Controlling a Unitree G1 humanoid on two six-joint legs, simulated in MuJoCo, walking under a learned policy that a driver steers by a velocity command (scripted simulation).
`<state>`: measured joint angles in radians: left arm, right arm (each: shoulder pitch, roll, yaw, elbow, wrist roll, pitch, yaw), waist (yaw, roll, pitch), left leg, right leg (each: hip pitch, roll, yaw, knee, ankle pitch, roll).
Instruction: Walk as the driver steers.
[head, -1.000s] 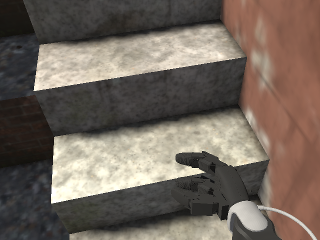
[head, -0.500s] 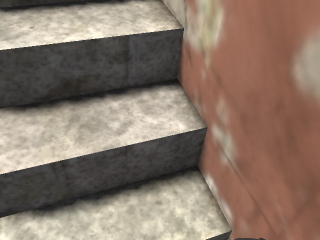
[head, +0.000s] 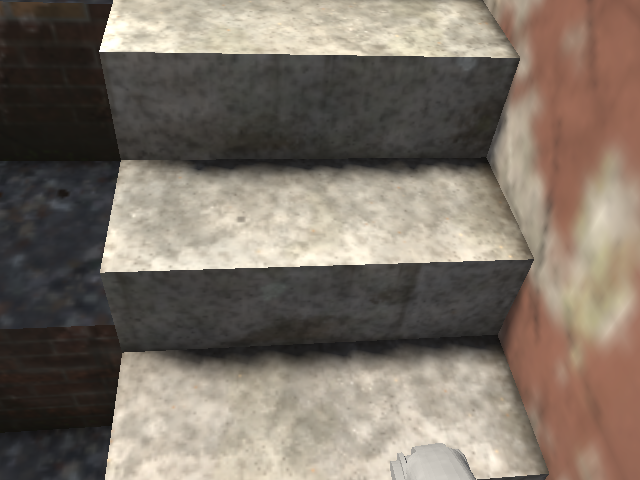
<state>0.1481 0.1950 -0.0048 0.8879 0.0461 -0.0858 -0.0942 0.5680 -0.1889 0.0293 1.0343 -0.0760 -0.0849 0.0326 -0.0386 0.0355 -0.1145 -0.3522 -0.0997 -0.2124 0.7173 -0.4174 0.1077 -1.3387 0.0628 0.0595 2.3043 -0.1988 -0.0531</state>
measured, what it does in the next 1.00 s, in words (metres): climbs: right foot 0.20 m higher, then left foot 0.19 m higher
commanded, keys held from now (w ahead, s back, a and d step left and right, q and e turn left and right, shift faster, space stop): w+q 0.14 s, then w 0.18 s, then no key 0.68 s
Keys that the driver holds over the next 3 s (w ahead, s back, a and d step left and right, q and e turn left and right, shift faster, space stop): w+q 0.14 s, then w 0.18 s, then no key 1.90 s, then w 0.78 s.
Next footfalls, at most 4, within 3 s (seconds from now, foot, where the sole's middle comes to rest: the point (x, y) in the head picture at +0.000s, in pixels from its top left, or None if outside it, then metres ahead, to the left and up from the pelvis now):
0.22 right None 0.26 -0.12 -0.57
0.68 left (197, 435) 0.46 0.17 -0.37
1.24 right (362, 398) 0.52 -0.08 -0.37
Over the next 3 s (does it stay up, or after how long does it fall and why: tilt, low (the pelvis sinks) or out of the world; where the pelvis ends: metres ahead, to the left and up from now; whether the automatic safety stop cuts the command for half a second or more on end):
stays up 0.55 0.05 0.40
